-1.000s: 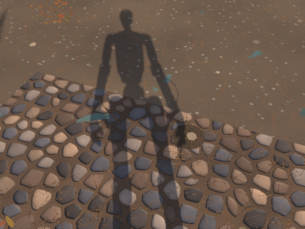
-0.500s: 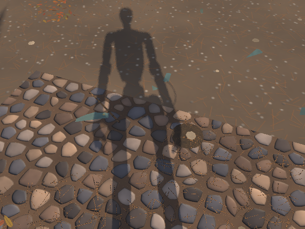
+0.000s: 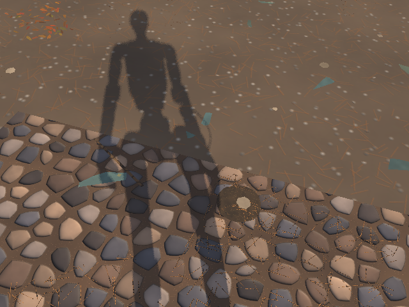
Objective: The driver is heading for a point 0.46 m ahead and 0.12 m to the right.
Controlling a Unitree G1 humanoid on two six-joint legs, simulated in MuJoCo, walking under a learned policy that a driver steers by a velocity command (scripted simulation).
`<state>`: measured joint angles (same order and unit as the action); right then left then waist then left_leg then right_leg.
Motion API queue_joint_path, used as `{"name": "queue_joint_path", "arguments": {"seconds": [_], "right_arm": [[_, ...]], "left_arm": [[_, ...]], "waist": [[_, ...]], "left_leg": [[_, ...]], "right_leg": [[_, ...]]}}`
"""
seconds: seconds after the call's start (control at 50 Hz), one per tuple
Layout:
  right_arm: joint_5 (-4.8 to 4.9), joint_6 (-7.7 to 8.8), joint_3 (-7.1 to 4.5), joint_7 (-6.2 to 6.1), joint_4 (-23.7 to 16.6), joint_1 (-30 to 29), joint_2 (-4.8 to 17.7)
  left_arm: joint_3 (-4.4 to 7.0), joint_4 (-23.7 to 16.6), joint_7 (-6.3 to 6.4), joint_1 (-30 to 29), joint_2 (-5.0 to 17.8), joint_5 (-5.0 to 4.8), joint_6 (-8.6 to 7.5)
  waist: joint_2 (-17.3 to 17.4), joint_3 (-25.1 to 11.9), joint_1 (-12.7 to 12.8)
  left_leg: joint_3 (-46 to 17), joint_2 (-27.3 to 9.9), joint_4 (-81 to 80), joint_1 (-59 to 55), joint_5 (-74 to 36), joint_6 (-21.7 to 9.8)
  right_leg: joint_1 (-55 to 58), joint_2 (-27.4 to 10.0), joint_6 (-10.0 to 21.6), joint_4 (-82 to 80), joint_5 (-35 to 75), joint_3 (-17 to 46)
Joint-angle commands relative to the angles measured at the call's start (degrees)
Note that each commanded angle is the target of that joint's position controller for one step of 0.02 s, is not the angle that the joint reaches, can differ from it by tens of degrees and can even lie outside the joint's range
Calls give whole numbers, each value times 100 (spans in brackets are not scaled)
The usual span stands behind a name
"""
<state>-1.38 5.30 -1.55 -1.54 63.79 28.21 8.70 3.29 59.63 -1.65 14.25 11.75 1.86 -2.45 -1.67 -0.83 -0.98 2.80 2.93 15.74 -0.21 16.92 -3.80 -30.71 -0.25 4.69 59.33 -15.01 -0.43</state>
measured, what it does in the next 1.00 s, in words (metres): walks ahead, turning right: right foot, then left foot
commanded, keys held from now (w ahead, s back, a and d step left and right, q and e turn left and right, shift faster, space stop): w+e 0.42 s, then no key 0.58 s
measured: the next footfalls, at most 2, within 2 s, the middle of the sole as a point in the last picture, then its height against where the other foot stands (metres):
right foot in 0.24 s outside the picture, level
left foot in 0.74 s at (213, 295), level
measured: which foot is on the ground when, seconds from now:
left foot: down 0.00-0.22, up 0.24-0.72, down 0.74-1.00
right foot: up 0.00-0.22, down 0.24-0.74, up 0.76-1.00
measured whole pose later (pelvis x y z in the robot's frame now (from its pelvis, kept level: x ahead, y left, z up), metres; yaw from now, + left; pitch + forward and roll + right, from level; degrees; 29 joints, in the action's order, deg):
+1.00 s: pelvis +0.43 -0.06 -0.01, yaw -20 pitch -1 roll -1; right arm -1.2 1.9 -0.1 -1.1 55.8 14.2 10.1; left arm 1.6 58.2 1.8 13.9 11.1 1.4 2.0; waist -1.3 3.5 0.0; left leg 3.9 3.1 23.0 17.0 5.3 -5.4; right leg -16.9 0.6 0.2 43.2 -25.9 3.7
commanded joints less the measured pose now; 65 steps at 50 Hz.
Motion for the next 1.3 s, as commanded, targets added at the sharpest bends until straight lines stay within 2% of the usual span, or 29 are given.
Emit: {"name": "queue_joint_path", "arguments": {"seconds": [0.02, 0.1, 0.14, 0.18, 0.22, 0.24, 0.26, 0.28, 0.32, 0.36, 0.44, 0.52, 0.62, 0.66, 0.7, 0.72, 0.74, 0.76, 0.78, 0.8, 0.84, 0.9, 1.04, 1.08, 1.12, 1.14, 1.16, 1.22, 1.3], "right_arm": [[1, 117, -3, -23, -32, 465, 398], [0, 148, 56, -57, -82, 345, 471], [20, 178, 39, -92, -38, 413, 662], [52, 190, -9, -149, -37, 377, 865], [62, 132, -77, -161, -117, 207, 1073], [56, 123, -95, -105, -227, 63, 1111], [33, 125, -8, 5, -521, 162, 519], [113, 148, -89, 83, -805, -27, 717], [57, 257, -128, 138, -1144, -919, 933], [-67, 140, -139, 121, -1164, -889, 801], [-148, -204, -149, 164, -1358, -1051, 660], [-83, -266, -127, 178, -1673, -1851, 632], [25, -257, -23, 170, -1870, -2559, 600], [29, -215, -26, 138, -1806, -2450, 706], [12, -137, -99, 76, -1534, -1700, 938], [0, -57, -130, 36, -1351, -1156, 1004], [-58, 35, -169, -9, -1185, -541, 1181], [-57, 0, -233, 7, -1188, -325, 1554], [128, -107, -163, 65, -1249, -522, 1170], [170, -135, -88, 98, -1327, -1024, 919], [96, -177, 70, 41, -1353, -1624, 521], [11, -223, 59, 17, -1156, -1568, 693], [47, -431, -42, 12, -953, -1381, 968], [91, -511, -46, -6, -894, -1351, 921], [108, -536, -45, 16, -826, -1152, 797], [177, -553, -30, 35, -813, -1094, 624], [144, -546, -3, 59, -723, -1088, 552], [62, -499, 0, 79, -504, -827, 589], [84, -459, 40, 50, -357, -871, 527]], "left_arm": [[-5, -431, -44, -523, 40, -12, -10], [-152, -935, -81, -1560, -139, -48, 11], [-149, -1057, -74, -1632, -24, -56, 30], [-61, -943, -27, -1040, 226, -61, 10], [107, -518, 18, 367, 518, -48, -51], [232, -351, 59, 998, 776, 25, -62], [363, -426, 106, 1092, 1297, 72, -17], [398, -456, 64, 1032, 1413, -52, 58], [286, -564, 90, 240, 960, -143, 46], [189, -630, 139, -39, 653, -127, -47], [168, -581, 184, 307, 804, -179, -228], [91, -479, 191, 857, 698, -179, -183], [7, -415, 314, 1271, 619, -112, -73], [-7, -417, 370, 1225, 630, -45, -56], [11, -458, 414, 1008, 736, -42, -101], [22, -470, 400, 848, 803, -94, -140], [-10, -590, 369, 763, 751, -187, -204], [-79, -510, 380, 1722, 235, -393, -164], [-7, -300, 397, 1992, 589, -326, -50], [31, -237, 384, 1609, 692, -129, 39], [-10, -288, 302, 1032, 433, 4, 165], [-92, -83, 281, 1252, 170, -7, 397], [-161, 77, 365, 774, 186, -75, 491], [-208, 213, 370, 924, 88, -56, 423], [-235, 193, 402, 959, 250, 33, 300], [-241, 212, 399, 718, 342, -68, 259], [-299, 203, 392, 561, 163, -100, 185], [-294, 218, 413, 451, 223, -153, 68], [-309, 336, 410, 788, 84, -134, 89]], "waist": [[625, 845, 15], [714, 1023, -84], [795, 913, -31], [847, 478, 281], [939, -295, 882], [800, -568, 1224], [-381, -1022, 913], [-587, -1469, 833], [281, -8, 491], [656, 340, 20], [283, 379, -146], [-69, 297, 135], [-347, 123, 516], [-374, 105, 449], [-428, -17, 93], [-303, -117, -238], [29, -573, -461], [1377, -1441, -117], [979, -1936, -15], [386, -1132, 94], [261, -211, 272], [764, -105, 439], [893, 90, 251], [690, 259, 303], [307, 460, 190], [-317, 741, -19], [-401, 711, -79], [-235, 547, -193], [73, 555, -29]], "left_leg": [[-662, -1423, -752, -307, -2308, -372], [49, -1280, -789, 212, -3264, -289], [271, -1396, -486, 99, -4599, -225], [494, -1495, 533, -188, -6413, -127], [562, -1590, 2433, -90, -6466, -109], [657, -1433, 3826, 735, -5112, -89], [706, -663, 6063, 2500, -305, 65], [-331, 63, 7264, 3772, 1177, 89], [-584, -619, 6537, 4222, -7, -7], [-610, -863, 5788, 3477, -110, 163], [-362, -909, 4816, 3312, -258, 477], [2, -678, 3661, 3338, -1210, 515], [167, -288, 2330, 3116, -1819, 312], [105, -162, 1976, 2817, -1597, 211], [-47, -72, 1464, 2081, -1389, 34], [-131, -174, 742, 1469, -1984, -67], [-698, -864, 764, 213, -4103, -249], [-2252, -2599, 1415, -1278, -7506, -1329], [-2917, -2857, 1120, -1059, -7087, -1825], [-2531, -2532, 730, -175, -5749, -1702], [-1707, -1902, 124, 1058, -3870, -1164], [-1018, -1305, -110, 1719, -2734, -739], [-1443, -1321, -562, 1994, 726, -572], [-1434, -1263, -560, 2322, 1207, -341], [-1328, -1062, -294, 2427, 1099, 38], [-847, -642, -115, 1926, 461, 124], [-727, -580, 233, 1159, -261, 121], [-761, -681, 393, 637, -751, 66], [-826, -738, 261, 1075, -665, 63]], "right_leg": [[-1484, -42, -30, 63, 443, -75], [-749, 68, -19, -1581, 957, -658], [-98, 242, 166, -2108, 920, -957], [703, 566, 416, -2241, 753, -1140], [2144, 718, 749, -2659, 769, -949], [3178, 378, 972, -3018, 452, -385], [4434, -1286, 1590, -3138, 90, 2075], [4916, -1980, 2284, -4181, -300, 4590], [3399, -1637, 1750, -4711, -267, 3260], [2225, -1117, 1412, -4786, 1172, 2335], [1759, -662, 1223, -4759, 2688, 1480], [2029, -311, 466, -4270, 5271, 783], [2860, -311, 84, -3939, 5477, 795], [3094, -451, 95, -3661, 5656, 909], [3196, -588, 62, -3061, 6023, 1110], [3153, -512, 15, -2453, 5714, 1064], [2501, -290, -42, -1537, 4237, 992], [1383, 546, -301, 318, -562, 559], [1136, 776, -248, 900, -2129, 606], [986, 593, -276, 1049, -1815, 775], [1115, 260, -353, 320, -1363, 741], [1833, 270, -486, -765, -1145, 325], [2113, 157, -370, -2418, -601, 12], [2524, 118, -237, -3221, -104, 12], [2517, -476, -59, -4016, -185, 791], [1520, -631, 51, -4279, -855, 1098], [996, -705, -14, -4597, -1096, 1194], [1006, -540, -179, -4624, -637, 961], [1578, -449, -103, -4341, -71, 772]]}}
